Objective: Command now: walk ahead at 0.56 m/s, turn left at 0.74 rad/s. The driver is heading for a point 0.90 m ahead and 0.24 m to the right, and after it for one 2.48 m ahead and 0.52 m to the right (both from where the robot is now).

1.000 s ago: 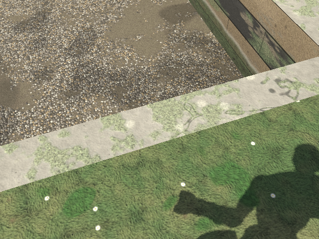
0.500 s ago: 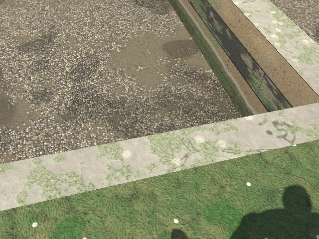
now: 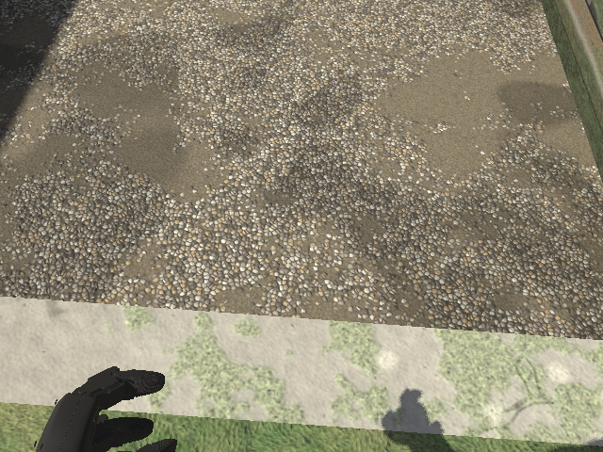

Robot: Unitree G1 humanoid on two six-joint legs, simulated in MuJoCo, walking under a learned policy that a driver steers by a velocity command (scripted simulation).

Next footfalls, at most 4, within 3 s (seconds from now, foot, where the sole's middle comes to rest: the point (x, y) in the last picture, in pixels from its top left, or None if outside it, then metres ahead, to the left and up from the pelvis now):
0.04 right None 0.26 -0.12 -0.76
0.44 left None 0.31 0.13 -0.76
0.82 right None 0.21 -0.11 -0.76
1.26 left None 0.31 0.07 -0.76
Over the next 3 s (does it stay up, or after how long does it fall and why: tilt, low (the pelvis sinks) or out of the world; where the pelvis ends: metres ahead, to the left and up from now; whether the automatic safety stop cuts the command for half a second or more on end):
stays up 0.44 -0.06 -0.01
